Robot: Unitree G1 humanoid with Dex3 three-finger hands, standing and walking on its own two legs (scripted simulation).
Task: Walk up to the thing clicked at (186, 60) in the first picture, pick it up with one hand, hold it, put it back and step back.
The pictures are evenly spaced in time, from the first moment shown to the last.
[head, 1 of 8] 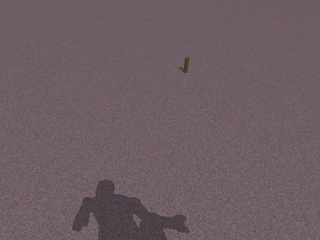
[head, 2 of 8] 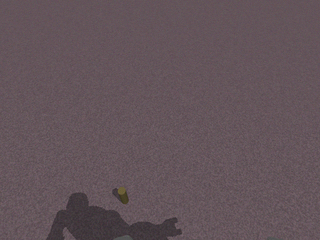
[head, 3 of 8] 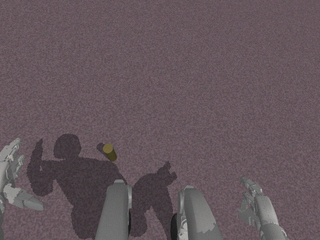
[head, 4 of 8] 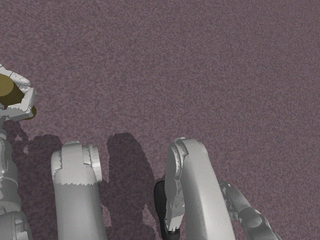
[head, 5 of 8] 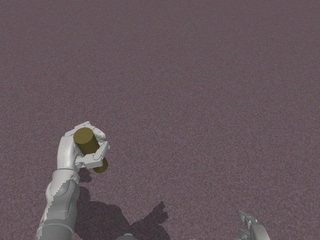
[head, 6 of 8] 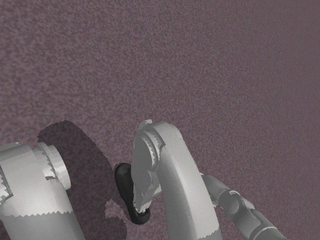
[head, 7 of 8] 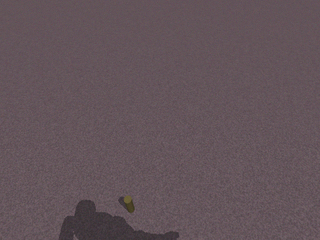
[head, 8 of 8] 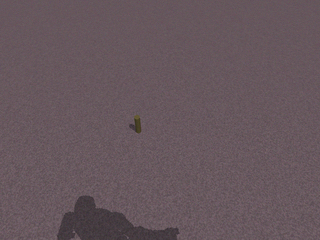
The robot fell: no
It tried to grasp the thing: yes
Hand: left
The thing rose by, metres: 0.68
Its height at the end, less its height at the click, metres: +0.00
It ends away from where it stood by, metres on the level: 0.01
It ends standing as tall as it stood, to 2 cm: yes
